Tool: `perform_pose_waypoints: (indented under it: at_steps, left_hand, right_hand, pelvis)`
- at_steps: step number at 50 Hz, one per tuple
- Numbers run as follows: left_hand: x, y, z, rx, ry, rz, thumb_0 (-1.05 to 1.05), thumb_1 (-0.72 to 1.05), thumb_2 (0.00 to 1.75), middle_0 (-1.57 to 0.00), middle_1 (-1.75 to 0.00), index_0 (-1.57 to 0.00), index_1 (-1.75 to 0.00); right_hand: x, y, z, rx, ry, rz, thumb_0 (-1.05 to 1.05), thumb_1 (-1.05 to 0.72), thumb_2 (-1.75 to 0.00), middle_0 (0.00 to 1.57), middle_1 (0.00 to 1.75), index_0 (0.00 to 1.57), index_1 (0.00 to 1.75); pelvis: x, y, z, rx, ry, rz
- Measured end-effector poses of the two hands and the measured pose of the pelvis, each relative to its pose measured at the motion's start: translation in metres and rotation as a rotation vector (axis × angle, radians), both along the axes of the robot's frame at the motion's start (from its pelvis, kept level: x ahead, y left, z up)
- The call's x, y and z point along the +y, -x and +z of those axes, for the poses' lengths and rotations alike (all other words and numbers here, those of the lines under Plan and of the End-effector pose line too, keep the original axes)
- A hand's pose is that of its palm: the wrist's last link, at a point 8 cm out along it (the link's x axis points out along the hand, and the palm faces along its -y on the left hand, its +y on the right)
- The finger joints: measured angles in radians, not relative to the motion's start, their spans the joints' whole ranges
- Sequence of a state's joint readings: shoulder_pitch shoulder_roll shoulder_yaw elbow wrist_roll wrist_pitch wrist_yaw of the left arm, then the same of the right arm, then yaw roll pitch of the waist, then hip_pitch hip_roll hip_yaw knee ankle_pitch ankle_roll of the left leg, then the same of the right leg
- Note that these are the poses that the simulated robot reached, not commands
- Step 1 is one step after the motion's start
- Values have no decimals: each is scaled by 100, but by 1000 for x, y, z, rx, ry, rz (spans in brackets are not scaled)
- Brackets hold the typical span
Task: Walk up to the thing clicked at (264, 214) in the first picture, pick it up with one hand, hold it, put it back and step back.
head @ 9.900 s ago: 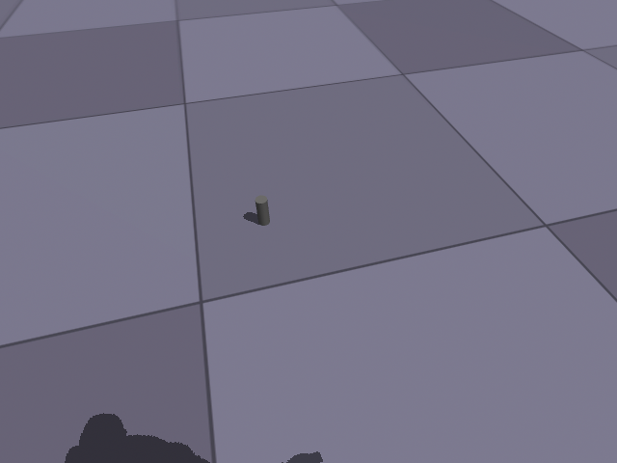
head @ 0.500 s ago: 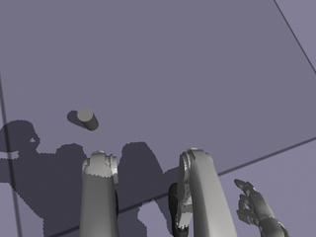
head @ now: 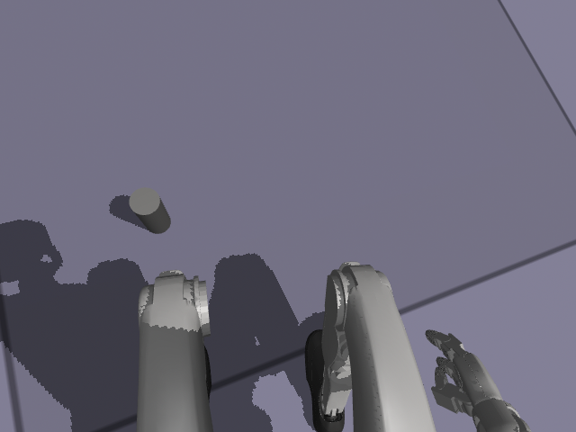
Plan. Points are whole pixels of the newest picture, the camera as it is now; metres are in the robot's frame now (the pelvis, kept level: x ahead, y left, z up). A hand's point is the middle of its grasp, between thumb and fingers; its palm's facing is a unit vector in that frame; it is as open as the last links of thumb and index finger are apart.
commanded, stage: go down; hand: left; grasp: from the side
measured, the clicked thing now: (152, 212) +0.47 +0.23 -0.31
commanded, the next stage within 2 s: approach in 0.30 s
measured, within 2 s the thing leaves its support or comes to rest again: neither
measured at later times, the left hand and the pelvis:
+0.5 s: hand out of the picture +0.39 +0.43 -0.01, palm faces +0.22 -0.97 -0.09, open 17.3 cm; pelvis +0.00 +0.00 -0.02, yaw -1 degrees
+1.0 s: hand (73, 221) +0.42 +0.33 -0.20, palm faces +0.11 -0.99 +0.02, open 17.5 cm; pelvis +0.00 +0.01 -0.08, yaw -6 degrees
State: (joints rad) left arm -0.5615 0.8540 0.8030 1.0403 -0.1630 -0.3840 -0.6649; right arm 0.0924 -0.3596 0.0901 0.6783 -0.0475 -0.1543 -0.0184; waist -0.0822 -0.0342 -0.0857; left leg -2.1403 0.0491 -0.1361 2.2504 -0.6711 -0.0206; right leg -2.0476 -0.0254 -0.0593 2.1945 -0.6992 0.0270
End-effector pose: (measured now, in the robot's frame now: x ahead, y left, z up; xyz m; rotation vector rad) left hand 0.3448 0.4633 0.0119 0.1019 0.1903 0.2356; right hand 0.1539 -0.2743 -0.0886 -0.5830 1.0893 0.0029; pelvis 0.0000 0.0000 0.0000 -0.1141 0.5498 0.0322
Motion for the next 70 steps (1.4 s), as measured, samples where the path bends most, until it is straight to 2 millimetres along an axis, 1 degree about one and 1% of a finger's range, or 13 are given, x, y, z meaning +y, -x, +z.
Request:
perform_pose_waypoints:
  at_steps: [13,22,28,32,35,40,43,47,51,55,60,66,70]
  left_hand:
    - [5,-4,-7,-27,3,2,-1,-47,11,-4,-9,-3,-10]
    - [9,-8,-15,-45,7,-6,-1,-47,11,-4,-9,-3,-10]
    - [9,-11,-27,-72,31,-2,-1,-53,8,-6,-10,-4,-11]
    - [2,-16,-51,-97,55,-8,-1,-56,6,-7,-10,-4,-12]
    - [-9,-21,-78,-99,83,-22,-1,-57,6,-7,-10,-5,-12]
    - [-32,-30,-133,-72,124,-47,-1,-58,5,-7,-10,-5,-12]
    - [-46,-37,-162,-73,132,-63,-1,-57,5,-7,-10,-5,-11]
    - [-67,-45,-194,-74,135,-93,-1,-57,6,-7,-10,-5,-12]
    - [-88,-51,-219,-62,140,-118,-1,-57,7,-7,-11,-4,-12]
    - [-110,-54,-239,-47,147,-141,-1,-58,6,-7,-11,-5,-12]
    - [-134,-56,-256,-63,154,-139,-1,-60,4,-7,-10,-6,-11]
    - [-145,-57,-266,-99,149,-78,-1,-59,3,-7,-9,-6,-10]
    - [-151,-55,-269,-102,129,-81,-1,-57,3,-7,-8,-5,-8]
  right_hand:
    - [-2,4,-9,18,9,18,1,-92,-91,20,30,21,30]
    - [0,5,-12,30,21,22,1,-92,-91,20,30,21,30]
    - [1,4,-14,30,28,43,1,-91,-91,20,30,21,30]
    - [1,3,-19,34,42,75,1,-91,-91,20,30,21,30]
    - [1,3,-23,41,57,102,1,-91,-90,20,30,21,30]
    - [1,4,-31,73,95,144,1,-90,-90,20,30,21,30]
    - [2,6,-36,106,120,174,1,-90,-90,20,30,21,30]
    - [5,9,-41,145,152,208,1,-91,-90,20,30,21,30]
    - [8,12,-44,170,177,227,1,-91,-91,20,30,21,30]
    - [11,16,-46,191,194,249,1,-92,-91,20,30,21,30]
    - [14,20,-45,212,213,285,1,-93,-91,21,30,21,30]
    - [17,26,-42,237,238,315,1,-94,-91,21,30,21,30]
    - [18,30,-42,258,247,328,1,-94,-91,21,30,21,30]
  pelvis:
    - [-1,1,-11,-13,5,-6]
    - [1,0,-16,-13,15,-10]
    - [2,1,-22,-22,19,-12]
    - [2,2,-31,-39,26,-21]
    - [2,2,-41,-59,33,-29]
    - [3,3,-58,-100,49,-44]
    - [4,4,-67,-126,59,-51]
    - [5,4,-78,-161,75,-61]
    - [7,5,-85,-189,92,-70]
    - [10,6,-91,-218,108,-79]
    - [12,9,-96,-255,127,-89]
    - [14,12,-101,-291,146,-98]
    - [15,13,-102,-303,154,-99]
